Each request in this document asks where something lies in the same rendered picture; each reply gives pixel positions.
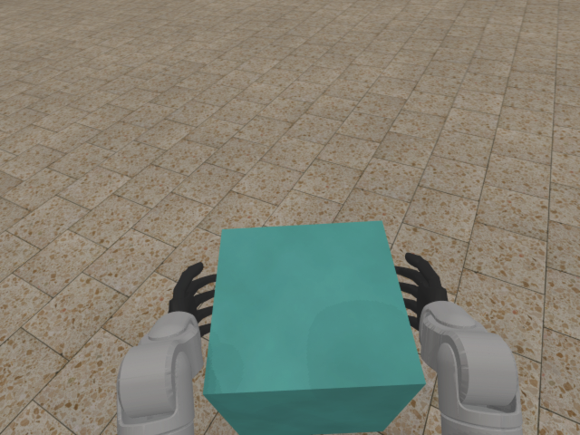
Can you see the carton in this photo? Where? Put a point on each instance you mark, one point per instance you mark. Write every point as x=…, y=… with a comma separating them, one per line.
x=309, y=331

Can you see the right robot hand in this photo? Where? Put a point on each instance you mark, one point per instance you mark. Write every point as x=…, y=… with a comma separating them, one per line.
x=429, y=288

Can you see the left robot forearm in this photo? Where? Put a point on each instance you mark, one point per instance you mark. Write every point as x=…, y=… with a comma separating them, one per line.
x=154, y=383

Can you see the right robot forearm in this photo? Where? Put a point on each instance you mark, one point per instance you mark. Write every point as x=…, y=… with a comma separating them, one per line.
x=478, y=384

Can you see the left robot hand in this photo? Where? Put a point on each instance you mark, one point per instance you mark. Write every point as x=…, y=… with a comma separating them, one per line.
x=183, y=295

